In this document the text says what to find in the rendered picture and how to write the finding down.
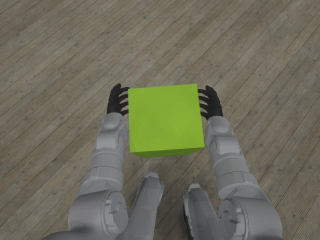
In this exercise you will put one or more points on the left robot shin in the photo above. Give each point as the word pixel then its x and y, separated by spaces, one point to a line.
pixel 152 174

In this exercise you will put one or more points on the right robot hand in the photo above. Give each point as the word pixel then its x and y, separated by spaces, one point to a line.
pixel 214 107

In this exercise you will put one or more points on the right robot foot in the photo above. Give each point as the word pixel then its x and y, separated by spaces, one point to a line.
pixel 188 227

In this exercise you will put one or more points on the left robot hand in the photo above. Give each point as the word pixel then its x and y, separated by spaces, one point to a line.
pixel 114 100

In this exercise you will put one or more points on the left robot forearm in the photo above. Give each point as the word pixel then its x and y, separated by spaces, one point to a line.
pixel 105 171

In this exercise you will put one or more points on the carton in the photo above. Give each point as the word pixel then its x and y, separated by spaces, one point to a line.
pixel 165 121

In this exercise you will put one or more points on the right robot forearm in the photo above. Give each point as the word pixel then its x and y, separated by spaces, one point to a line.
pixel 233 177

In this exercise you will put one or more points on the robot left upper arm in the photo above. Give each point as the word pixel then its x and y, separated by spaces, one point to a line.
pixel 100 215

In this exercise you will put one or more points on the robot right upper arm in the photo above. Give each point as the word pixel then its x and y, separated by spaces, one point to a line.
pixel 244 218

